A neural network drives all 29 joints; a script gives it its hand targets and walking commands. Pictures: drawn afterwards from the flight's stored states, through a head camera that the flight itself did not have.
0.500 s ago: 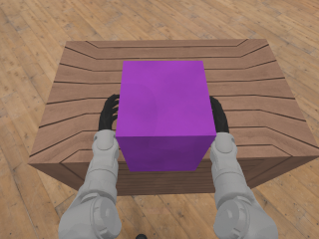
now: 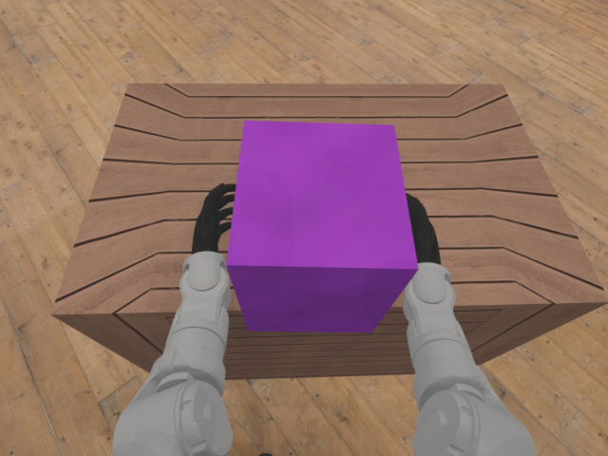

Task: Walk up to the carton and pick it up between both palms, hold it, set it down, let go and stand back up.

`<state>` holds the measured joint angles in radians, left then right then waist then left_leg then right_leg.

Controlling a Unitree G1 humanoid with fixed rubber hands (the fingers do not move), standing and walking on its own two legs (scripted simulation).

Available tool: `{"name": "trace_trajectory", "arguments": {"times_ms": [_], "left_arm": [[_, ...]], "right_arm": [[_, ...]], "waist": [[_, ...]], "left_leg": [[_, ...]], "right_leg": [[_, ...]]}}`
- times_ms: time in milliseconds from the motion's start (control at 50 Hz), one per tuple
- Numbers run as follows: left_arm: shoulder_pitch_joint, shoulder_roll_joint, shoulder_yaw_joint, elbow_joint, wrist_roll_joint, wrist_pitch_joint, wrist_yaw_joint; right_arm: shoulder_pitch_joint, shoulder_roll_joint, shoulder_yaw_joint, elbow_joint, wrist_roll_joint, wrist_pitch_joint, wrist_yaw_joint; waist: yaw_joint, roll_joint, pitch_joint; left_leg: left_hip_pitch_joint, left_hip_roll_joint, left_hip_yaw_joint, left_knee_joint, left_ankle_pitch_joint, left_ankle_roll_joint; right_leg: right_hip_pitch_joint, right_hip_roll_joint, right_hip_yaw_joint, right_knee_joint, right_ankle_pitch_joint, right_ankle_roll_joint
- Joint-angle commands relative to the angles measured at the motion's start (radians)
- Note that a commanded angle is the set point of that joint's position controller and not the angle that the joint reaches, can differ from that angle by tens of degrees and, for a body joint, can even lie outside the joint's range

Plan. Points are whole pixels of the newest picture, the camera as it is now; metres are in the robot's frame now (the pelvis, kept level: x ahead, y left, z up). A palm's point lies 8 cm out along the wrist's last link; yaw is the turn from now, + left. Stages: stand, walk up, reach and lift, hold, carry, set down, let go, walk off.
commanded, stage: reach and lift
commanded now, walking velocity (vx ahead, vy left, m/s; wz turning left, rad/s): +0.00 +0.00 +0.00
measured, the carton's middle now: (314, 237) +0.42 -0.02 -0.02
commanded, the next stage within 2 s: none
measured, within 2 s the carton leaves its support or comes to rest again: leaves its support in 0.26 s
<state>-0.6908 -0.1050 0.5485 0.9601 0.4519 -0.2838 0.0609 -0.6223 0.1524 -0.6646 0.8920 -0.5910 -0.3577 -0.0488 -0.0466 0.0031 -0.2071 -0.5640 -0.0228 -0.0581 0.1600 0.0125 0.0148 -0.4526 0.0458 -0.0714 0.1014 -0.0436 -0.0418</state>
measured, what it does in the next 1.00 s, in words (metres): stands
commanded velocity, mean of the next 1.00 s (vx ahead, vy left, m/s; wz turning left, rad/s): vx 0.00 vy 0.00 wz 0.00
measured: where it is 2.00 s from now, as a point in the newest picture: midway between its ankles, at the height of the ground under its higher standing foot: outside the picture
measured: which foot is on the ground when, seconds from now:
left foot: down 0.00-1.00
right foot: down 0.00-1.00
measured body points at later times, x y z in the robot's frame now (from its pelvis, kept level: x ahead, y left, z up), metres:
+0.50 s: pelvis -0.01 +0.00 +0.00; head +0.03 +0.02 +0.45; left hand +0.40 +0.13 +0.05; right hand +0.38 -0.17 +0.05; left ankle +0.02 +0.10 -0.75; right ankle -0.03 -0.09 -0.75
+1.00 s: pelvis -0.02 -0.01 +0.01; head -0.03 +0.02 +0.46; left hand +0.38 +0.13 +0.10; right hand +0.35 -0.16 +0.08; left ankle +0.02 +0.10 -0.75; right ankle -0.03 -0.09 -0.75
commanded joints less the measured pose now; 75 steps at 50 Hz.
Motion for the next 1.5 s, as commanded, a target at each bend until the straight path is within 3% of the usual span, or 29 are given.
{"name": "trace_trajectory", "arguments": {"times_ms": [0, 180, 340, 640, 780, 960, 1080, 1220, 1360, 1480], "left_arm": [[-0.542, -0.539, -0.314, -0.049, 0.023, -0.050, -0.071], [-0.568, -0.532, -0.410, -0.088, -0.056, -0.014, -0.050], [-0.643, -0.519, -0.475, -0.132, -0.130, 0.022, -0.052], [-0.639, -0.484, -0.479, -0.187, -0.171, 0.179, -0.127], [-0.640, -0.490, -0.526, -0.299, -0.205, 0.260, -0.142], [-0.616, -0.497, -0.622, -0.450, -0.269, 0.355, -0.144], [-0.566, -0.481, -0.676, -0.540, -0.306, 0.444, -0.149], [-0.519, -0.475, -0.742, -0.652, -0.344, 0.528, -0.152], [-0.487, -0.493, -0.846, -0.821, -0.392, 0.610, -0.144], [-0.462, -0.501, -0.908, -0.941, -0.423, 0.679, -0.135]], "right_arm": [[-0.584, 0.483, 0.377, -0.056, -0.028, -0.111, 0.081], [-0.654, 0.455, 0.465, -0.123, 0.061, -0.052, 0.099], [-0.709, 0.456, 0.534, -0.151, 0.142, 0.018, 0.102], [-0.711, 0.420, 0.577, -0.188, 0.266, 0.183, 0.061], [-0.737, 0.406, 0.627, -0.276, 0.327, 0.225, 0.052], [-0.763, 0.410, 0.749, -0.394, 0.437, 0.272, 0.030], [-0.755, 0.385, 0.818, -0.478, 0.518, 0.329, 0.004], [-0.728, 0.348, 0.875, -0.578, 0.594, 0.391, -0.028], [-0.704, 0.331, 0.957, -0.730, 0.668, 0.458, -0.058], [-0.694, 0.324, 1.018, -0.848, 0.718, 0.522, -0.077]], "waist": [[-0.025, 0.036, -0.771], [0.000, 0.035, -0.778], [0.011, 0.023, -0.755], [-0.014, 0.019, -0.491], [-0.018, 0.018, -0.466], [0.008, 0.003, -0.471], [0.018, -0.003, -0.404], [0.001, 0.015, -0.353], [-0.024, 0.046, -0.365], [-0.027, 0.047, -0.370]], "left_leg": [[0.385, 0.026, -0.003, 0.092, 0.372, -0.048], [0.425, 0.037, -0.007, 0.100, 0.292, -0.044], [0.413, 0.036, -0.002, 0.104, 0.204, -0.022], [0.496, 0.025, -0.014, 0.095, 0.109, -0.015], [0.502, 0.022, -0.007, 0.092, 0.077, -0.008], [0.473, 0.020, 0.003, 0.090, 0.031, 0.026], [0.484, 0.022, 0.006, 0.098, -0.010, 0.032], [0.533, 0.021, 0.004, 0.120, -0.008, 0.019], [0.614, 0.022, -0.005, 0.163, 0.088, -0.013], [0.659, 0.025, -0.010, 0.185, 0.151, -0.027]], "right_leg": [[0.434, -0.032, 0.016, 0.150, 0.663, 0.059], [0.387, -0.026, 0.009, 0.147, 0.521, 0.052], [0.417, -0.030, 0.013, 0.171, 0.477, 0.057], [0.477, -0.032, 0.003, 0.130, 0.376, 0.061], [0.516, -0.032, 0.000, 0.130, 0.350, 0.061], [0.580, -0.038, 0.021, 0.156, 0.348, 0.068], [0.564, -0.040, 0.029, 0.150, 0.278, 0.072], [0.534, -0.035, 0.027, 0.140, 0.249, 0.068], [0.500, -0.019, 0.020, 0.133, 0.280, 0.060], [0.481, -0.008, 0.021, 0.128, 0.285, 0.059]]}}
